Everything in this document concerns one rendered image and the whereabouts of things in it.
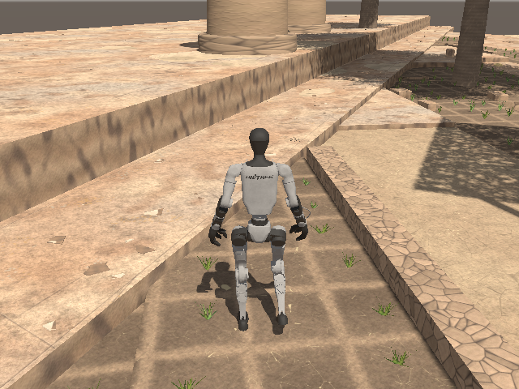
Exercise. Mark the robot right thigh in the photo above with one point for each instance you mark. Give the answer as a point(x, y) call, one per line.
point(277, 239)

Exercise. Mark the left robot upper arm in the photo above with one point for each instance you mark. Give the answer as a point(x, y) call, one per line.
point(229, 184)

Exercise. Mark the right robot upper arm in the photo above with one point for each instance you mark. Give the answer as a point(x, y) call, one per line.
point(289, 184)

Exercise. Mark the left robot foot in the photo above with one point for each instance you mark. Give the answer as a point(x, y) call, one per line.
point(242, 324)

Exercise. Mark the robot left hand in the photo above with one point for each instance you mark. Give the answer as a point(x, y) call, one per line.
point(214, 233)

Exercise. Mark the robot right forearm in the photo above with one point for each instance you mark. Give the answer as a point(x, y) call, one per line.
point(298, 214)

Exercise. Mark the robot right hand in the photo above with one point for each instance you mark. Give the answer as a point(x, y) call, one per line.
point(295, 228)

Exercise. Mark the robot left forearm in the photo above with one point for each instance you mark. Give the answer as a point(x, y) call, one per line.
point(219, 216)

